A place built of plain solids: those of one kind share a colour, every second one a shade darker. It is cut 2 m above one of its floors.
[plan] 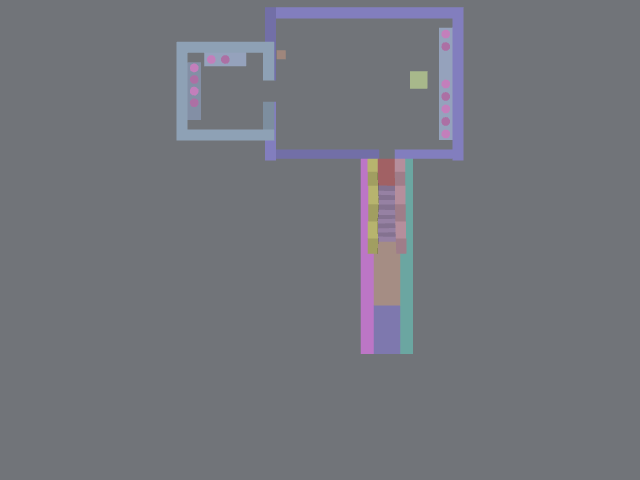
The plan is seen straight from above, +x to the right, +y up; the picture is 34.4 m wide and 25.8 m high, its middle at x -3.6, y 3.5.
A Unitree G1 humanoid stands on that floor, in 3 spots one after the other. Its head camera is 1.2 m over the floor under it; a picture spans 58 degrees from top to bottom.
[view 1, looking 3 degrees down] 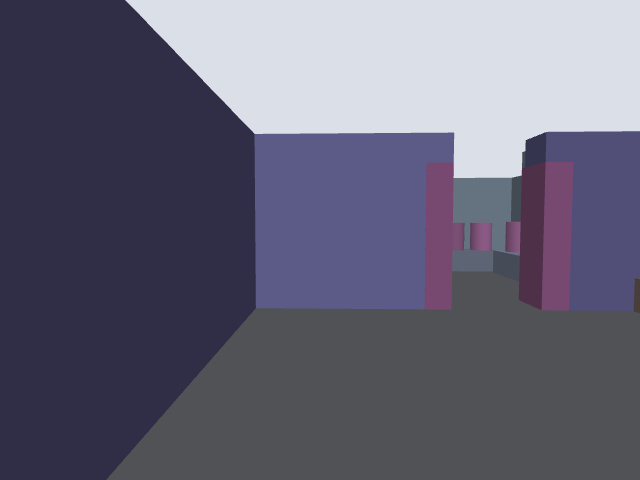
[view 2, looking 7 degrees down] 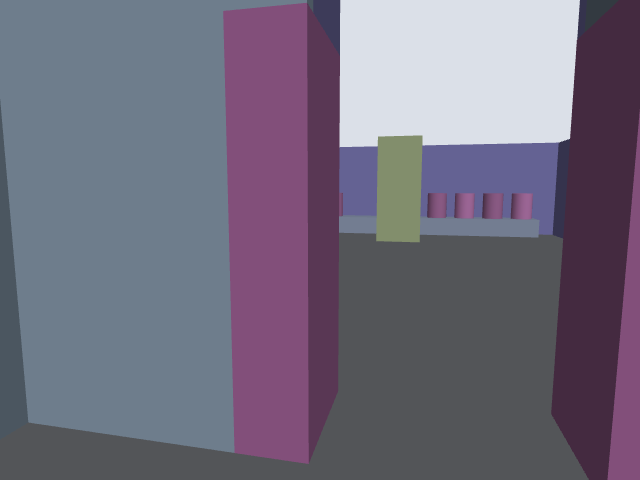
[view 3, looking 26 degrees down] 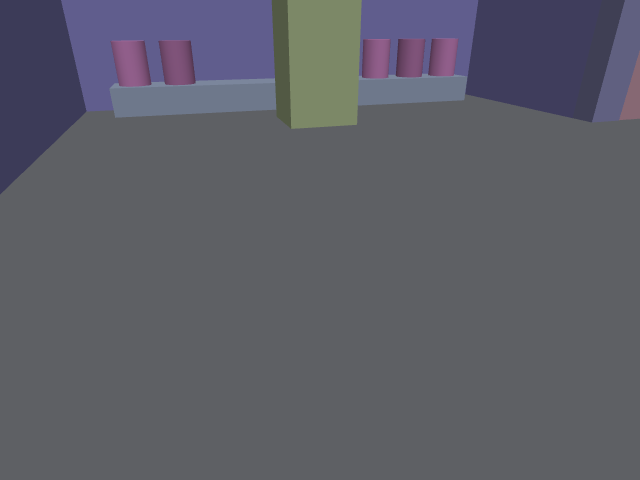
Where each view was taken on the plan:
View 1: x -0.33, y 9.41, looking -178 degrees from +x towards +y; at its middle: wall_chamber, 5.65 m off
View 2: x -8.36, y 11.64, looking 13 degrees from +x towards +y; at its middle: jamb_side_mouth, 1.98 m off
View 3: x -4.46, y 13.91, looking -17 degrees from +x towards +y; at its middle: ground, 2.74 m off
